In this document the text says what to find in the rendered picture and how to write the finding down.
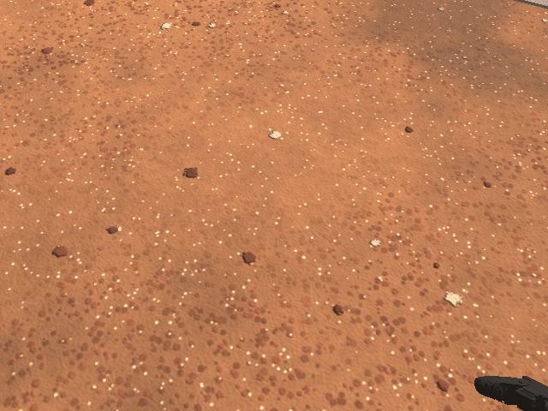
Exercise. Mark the right robot hand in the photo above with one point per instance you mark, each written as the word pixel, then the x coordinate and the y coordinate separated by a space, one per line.
pixel 527 393

